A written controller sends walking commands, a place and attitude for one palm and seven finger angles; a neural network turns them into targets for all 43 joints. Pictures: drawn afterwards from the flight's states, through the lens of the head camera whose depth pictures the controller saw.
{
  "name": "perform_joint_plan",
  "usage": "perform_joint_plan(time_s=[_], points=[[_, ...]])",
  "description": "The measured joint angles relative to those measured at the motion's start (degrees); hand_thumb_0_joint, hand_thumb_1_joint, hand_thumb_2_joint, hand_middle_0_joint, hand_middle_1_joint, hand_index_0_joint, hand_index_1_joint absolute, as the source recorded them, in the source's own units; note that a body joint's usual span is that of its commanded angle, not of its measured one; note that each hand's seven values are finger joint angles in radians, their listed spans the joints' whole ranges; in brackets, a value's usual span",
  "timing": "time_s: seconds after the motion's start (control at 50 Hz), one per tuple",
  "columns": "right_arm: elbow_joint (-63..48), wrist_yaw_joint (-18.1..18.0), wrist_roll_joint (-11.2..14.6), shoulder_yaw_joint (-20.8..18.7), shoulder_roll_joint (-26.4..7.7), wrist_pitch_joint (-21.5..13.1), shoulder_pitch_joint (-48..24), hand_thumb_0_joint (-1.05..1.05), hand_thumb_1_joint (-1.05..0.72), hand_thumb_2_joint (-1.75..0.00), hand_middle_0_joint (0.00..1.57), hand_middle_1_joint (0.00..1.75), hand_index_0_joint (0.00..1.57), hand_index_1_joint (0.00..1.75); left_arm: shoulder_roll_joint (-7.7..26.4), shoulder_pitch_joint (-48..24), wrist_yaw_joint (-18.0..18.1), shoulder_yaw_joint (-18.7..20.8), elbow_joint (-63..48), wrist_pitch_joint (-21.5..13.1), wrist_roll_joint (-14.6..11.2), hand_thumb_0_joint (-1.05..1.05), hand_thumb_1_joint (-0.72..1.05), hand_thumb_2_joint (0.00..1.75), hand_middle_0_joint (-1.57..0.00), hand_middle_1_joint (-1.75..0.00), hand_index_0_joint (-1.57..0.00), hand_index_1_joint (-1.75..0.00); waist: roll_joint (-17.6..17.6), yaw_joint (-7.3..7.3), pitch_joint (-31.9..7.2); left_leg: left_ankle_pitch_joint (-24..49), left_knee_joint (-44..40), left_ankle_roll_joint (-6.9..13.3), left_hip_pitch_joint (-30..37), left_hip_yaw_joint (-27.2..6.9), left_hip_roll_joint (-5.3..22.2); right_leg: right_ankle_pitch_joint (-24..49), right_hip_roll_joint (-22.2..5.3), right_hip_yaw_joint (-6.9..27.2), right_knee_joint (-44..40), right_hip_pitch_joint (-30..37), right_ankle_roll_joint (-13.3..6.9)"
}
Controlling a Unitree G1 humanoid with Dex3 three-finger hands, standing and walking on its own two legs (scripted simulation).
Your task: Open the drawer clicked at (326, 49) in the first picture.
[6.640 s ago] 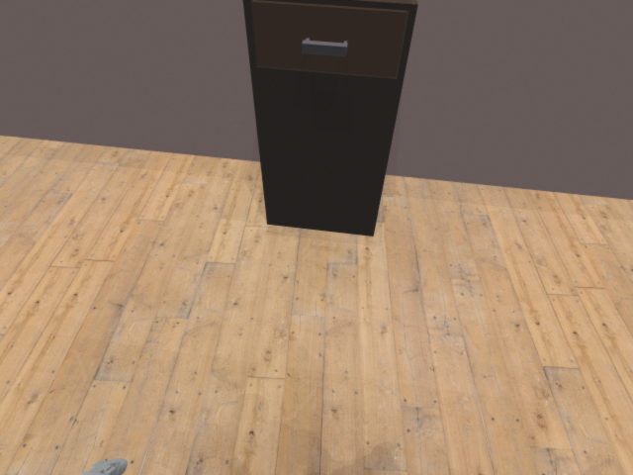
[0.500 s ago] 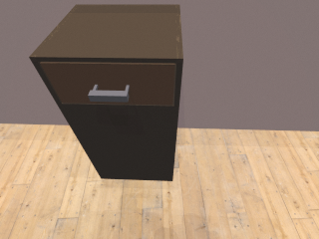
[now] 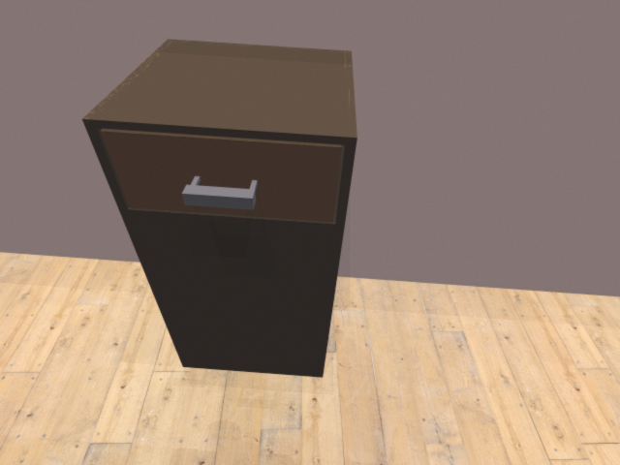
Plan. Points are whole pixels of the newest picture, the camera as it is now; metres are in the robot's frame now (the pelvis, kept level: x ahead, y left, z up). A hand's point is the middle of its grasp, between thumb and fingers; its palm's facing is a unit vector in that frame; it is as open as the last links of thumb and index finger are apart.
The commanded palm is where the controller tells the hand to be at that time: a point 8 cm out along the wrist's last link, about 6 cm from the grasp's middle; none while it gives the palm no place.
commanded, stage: come to a stop and stand still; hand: left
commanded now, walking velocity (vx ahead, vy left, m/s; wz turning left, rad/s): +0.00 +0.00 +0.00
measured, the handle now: (222, 189) +0.57 +0.20 +0.04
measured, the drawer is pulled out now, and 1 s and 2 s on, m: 0.00 0.00 0.00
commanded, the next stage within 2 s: look again from close up in 0.54 s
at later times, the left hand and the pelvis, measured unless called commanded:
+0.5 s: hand out of the picture -0.07 +0.17 -0.17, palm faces +0.03 -0.98 -0.17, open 7.4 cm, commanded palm none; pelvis -0.03 +0.01 +0.01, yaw +0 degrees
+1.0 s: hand out of the picture -0.04 +0.16 -0.17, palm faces +0.04 -0.99 -0.15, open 7.3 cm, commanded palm none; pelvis -0.03 +0.01 +0.00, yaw +0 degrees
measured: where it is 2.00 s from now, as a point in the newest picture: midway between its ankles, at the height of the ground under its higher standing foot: outside the picture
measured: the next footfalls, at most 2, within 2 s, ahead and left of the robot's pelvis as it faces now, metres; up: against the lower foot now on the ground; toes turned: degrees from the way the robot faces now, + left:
none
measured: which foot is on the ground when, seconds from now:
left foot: down 0.00-1.00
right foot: down 0.00-1.00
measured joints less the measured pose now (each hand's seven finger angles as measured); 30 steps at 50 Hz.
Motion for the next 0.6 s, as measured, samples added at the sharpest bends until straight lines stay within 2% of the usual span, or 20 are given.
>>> perform_joint_plan(time_s=[0.22, 0.6], points=[[3.4, 0.9, 0.1, 1.2, 2.0, 0.4, 3.0, 0.0, -0.91, -0.9, 0.2, 0.3, 0.2, 0.3, -0.2, 2.2, 0.1, -0.4, 2.5, 0.3, 0.0, 0.01, 0.91, 0.9, -0.2, -0.3, -0.2, -0.3, 0.0, 0.22, 0.9, 3.9, -4.0, 0.8, -0.1, 0.2, -1.1, 4.4, -0.9, 0.1, -4.8, 0.4, 0.7], [8.6, 0.3, 0.5, 0.6, 6.3, 0.7, 9.5, 0.0, -0.91, -0.9, 0.2, 0.3, 0.2, 0.3, -6.1, 8.2, 0.8, -0.5, 7.5, 0.0, 0.2, 0.01, 0.91, 0.9, -0.2, -0.3, -0.2, -0.3, 0.0, -0.09, 2.3, 5.1, -4.2, 1.6, -1.9, 0.8, -2.0, 5.7, -1.7, 0.8, -4.8, -1.5, 1.3]])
